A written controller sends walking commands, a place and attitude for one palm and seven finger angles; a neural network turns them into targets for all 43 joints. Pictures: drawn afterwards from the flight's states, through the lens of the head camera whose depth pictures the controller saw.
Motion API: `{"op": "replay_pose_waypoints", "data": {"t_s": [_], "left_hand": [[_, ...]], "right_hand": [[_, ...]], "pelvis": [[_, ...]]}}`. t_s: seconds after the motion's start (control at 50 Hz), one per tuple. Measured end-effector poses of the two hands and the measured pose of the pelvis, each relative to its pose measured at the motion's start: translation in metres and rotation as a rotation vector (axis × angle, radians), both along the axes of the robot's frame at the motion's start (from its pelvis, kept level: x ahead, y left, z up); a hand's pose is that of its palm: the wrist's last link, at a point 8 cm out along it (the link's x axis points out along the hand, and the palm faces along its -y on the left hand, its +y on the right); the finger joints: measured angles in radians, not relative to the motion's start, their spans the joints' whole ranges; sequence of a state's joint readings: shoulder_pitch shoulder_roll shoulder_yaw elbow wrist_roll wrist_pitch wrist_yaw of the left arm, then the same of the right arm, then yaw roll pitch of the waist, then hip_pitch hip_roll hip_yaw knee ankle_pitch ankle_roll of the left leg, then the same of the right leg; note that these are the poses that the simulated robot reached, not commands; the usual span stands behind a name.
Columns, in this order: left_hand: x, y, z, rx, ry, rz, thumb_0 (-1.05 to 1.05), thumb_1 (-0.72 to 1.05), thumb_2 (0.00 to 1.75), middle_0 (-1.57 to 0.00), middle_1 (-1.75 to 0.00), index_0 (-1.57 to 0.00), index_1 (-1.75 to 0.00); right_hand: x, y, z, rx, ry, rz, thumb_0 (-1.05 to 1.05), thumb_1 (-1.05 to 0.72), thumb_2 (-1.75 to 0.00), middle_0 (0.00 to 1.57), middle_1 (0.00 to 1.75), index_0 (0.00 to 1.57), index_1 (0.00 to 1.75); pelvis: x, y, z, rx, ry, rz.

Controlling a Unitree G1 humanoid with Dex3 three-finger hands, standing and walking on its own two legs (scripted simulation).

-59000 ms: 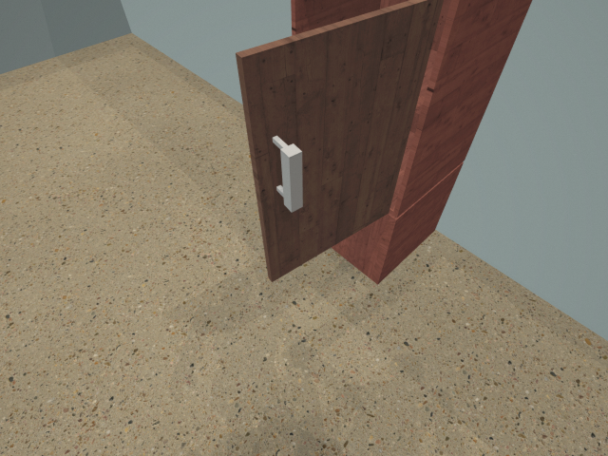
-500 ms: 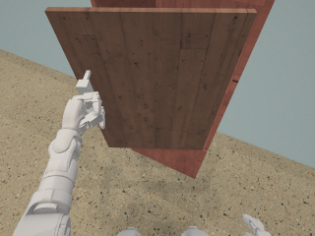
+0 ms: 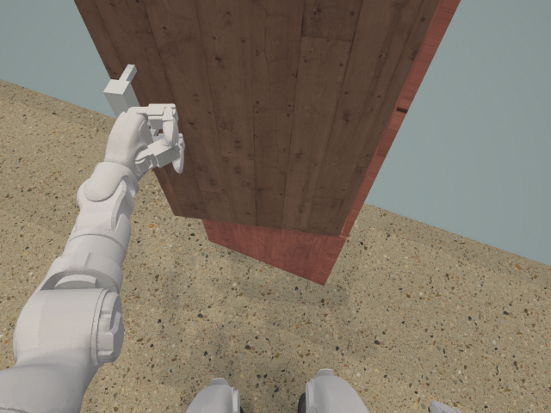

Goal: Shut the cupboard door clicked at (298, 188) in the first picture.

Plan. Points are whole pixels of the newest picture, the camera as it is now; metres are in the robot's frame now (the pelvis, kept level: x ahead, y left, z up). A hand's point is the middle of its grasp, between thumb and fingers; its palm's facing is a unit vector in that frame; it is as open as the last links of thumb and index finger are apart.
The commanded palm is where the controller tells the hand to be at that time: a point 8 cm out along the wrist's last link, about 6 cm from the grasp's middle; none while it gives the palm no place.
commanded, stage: push the door shut along its arc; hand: left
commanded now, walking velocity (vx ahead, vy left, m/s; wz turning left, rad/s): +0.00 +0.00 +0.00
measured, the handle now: (138, 113) +0.54 +0.19 +0.09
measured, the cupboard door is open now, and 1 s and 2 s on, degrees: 14 4 0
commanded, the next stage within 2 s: pull the fist back off the door in 0.94 s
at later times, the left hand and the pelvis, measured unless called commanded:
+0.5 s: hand (200, 119) +0.52 +0.10 +0.09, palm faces -0.34 -0.94 -0.02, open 3.0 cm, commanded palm +0.53 +0.15 +0.09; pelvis +0.01 +0.00 -0.01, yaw -2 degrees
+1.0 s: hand (217, 103) +0.55 +0.07 +0.10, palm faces -0.42 -0.91 -0.02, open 3.6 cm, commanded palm +0.58 +0.09 +0.09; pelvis +0.00 +0.00 -0.02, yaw -1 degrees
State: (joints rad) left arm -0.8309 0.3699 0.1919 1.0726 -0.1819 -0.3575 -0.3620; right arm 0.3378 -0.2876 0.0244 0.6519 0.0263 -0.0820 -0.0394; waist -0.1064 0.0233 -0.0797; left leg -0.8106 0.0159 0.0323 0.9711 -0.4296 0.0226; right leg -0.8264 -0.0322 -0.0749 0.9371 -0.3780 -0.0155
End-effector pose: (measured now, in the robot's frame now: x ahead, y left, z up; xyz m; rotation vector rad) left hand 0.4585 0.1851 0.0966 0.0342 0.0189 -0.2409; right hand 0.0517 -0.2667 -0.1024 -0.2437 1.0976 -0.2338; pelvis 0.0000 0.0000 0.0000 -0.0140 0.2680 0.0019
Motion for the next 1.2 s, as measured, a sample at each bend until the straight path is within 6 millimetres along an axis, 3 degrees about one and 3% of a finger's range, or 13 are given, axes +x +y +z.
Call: {"op": "replay_pose_waypoints", "data": {"t_s": [0.24, 0.4, 0.6, 0.84, 1.06, 1.12, 1.2], "left_hand": [[0.036, -0.027, 0.002, -0.011, 0.006, -0.051, 0.02, 0.90, 0.90, -1.30, -1.50, -1.30, -1.50], [0.056, -0.032, 0.000, -0.007, 0.032, -0.080, 0.01, 0.89, 0.91, -1.30, -1.50, -1.30, -1.50], [0.067, -0.030, 0.001, -0.005, 0.045, -0.126, 0.02, 0.87, 0.92, -1.30, -1.50, -1.30, -1.50], [0.081, -0.041, 0.004, -0.002, 0.058, -0.169, 0.04, 0.95, 0.98, -1.30, -1.50, -1.30, -1.50], [0.105, -0.060, 0.005, 0.011, 0.051, -0.208, 0.05, 1.03, 1.03, -1.30, -1.50, -1.30, -1.50], [0.112, -0.062, 0.002, -0.092, 0.063, -0.059, 0.05, 0.98, 1.00, -1.30, -1.50, -1.30, -1.50], [0.103, -0.065, -0.005, -0.120, 0.040, 0.195, 0.00, 0.85, 0.98, -1.30, -1.50, -1.30, -1.50]], "right_hand": [[-0.030, 0.001, -0.003, 0.005, 0.067, -0.073, 0.01, -0.91, -0.89, 0.20, 0.30, 0.20, 0.30], [-0.045, 0.000, -0.004, 0.003, 0.125, -0.102, 0.01, -0.91, -0.89, 0.20, 0.30, 0.20, 0.30], [-0.048, -0.005, -0.005, -0.024, 0.157, -0.102, 0.01, -0.91, -0.89, 0.20, 0.30, 0.20, 0.30], [-0.045, -0.004, -0.009, -0.047, 0.157, -0.071, 0.01, -0.91, -0.89, 0.20, 0.30, 0.21, 0.30], [-0.067, 0.003, -0.018, -0.050, 0.216, -0.092, 0.00, -0.91, -0.89, 0.20, 0.30, 0.21, 0.30], [-0.074, 0.008, -0.019, -0.026, 0.239, -0.091, 0.00, -0.91, -0.89, 0.20, 0.30, 0.20, 0.30], [-0.080, 0.020, -0.020, 0.043, 0.276, -0.048, 0.01, -0.91, -0.89, 0.20, 0.30, 0.20, 0.30]], "pelvis": [[0.004, 0.001, -0.004, 0.001, 0.038, -0.024], [0.007, -0.001, -0.006, -0.002, 0.063, -0.028], [0.008, -0.002, -0.009, -0.012, 0.086, -0.019], [0.004, 0.001, -0.016, -0.024, 0.112, -0.001], [0.003, 0.004, -0.027, -0.030, 0.163, -0.003], [0.005, 0.005, -0.028, -0.032, 0.180, -0.008], [0.008, 0.004, -0.026, -0.027, 0.182, -0.008]]}}
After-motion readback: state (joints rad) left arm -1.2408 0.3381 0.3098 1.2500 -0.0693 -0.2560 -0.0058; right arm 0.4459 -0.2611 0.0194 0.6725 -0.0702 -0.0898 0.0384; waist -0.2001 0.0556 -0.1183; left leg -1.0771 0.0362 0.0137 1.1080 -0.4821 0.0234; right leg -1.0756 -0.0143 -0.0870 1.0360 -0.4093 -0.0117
